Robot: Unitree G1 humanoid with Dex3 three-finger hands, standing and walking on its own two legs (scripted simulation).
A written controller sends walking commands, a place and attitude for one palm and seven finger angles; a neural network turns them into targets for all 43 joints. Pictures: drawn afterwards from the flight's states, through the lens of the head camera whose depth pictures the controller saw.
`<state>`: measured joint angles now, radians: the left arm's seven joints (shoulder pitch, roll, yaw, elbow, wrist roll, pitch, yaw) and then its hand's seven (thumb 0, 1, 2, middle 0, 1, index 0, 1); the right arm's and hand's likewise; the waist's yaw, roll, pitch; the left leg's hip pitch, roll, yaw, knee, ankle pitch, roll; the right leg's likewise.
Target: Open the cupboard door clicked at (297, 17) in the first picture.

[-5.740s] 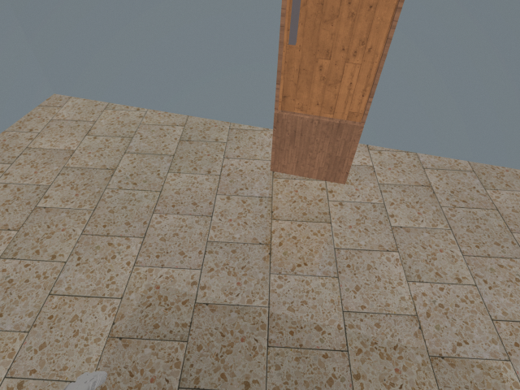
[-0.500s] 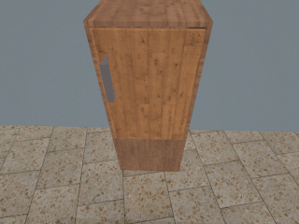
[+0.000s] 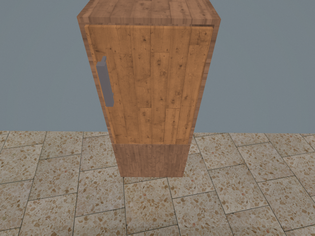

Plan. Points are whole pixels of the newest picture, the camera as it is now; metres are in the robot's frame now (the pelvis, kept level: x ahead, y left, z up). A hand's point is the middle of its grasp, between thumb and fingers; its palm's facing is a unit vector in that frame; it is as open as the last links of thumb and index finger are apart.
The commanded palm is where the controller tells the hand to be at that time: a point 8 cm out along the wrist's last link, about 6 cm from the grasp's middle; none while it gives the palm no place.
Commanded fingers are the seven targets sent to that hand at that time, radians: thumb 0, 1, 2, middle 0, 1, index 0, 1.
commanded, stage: come to a stop and stand still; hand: left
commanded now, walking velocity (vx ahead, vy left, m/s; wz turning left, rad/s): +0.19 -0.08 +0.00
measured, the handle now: (107, 82) +0.59 +0.20 +0.07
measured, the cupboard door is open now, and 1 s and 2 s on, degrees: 0 0 0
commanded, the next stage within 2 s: look again from close up in 1.80 s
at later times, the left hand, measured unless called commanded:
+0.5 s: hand out of the picture +0.05 +0.14 -0.19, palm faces +0.13 -0.98 -0.13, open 7.3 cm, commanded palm none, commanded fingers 0.00 0.90 0.90 -0.20 -0.30 -0.20 -0.30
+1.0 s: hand out of the picture +0.09 +0.19 -0.17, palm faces +0.03 -0.97 -0.24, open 7.4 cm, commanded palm none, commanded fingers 0.00 0.90 0.90 -0.20 -0.30 -0.20 -0.30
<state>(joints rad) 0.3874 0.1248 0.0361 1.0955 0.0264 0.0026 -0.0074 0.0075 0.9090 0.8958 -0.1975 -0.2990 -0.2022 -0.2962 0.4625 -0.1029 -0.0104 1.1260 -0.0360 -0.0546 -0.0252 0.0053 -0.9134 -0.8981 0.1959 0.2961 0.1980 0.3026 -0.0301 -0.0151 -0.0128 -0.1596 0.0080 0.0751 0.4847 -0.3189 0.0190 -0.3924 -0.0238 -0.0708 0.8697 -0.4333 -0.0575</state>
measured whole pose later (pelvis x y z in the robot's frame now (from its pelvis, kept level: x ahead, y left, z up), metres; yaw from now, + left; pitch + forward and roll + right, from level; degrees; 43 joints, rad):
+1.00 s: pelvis +0.05 +0.00 +0.00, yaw +0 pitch -1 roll +0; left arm 0.33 0.18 0.01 0.94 0.02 0.00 0.04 0.00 0.91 0.90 -0.20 -0.30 -0.20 -0.30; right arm 0.30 -0.18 -0.02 0.97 -0.03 0.02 0.00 0.00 -0.93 -0.90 0.20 0.30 0.20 0.30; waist -0.01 0.02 -0.01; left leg -0.33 0.01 0.11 0.55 -0.20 0.05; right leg -0.25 -0.03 -0.08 0.57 -0.30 -0.01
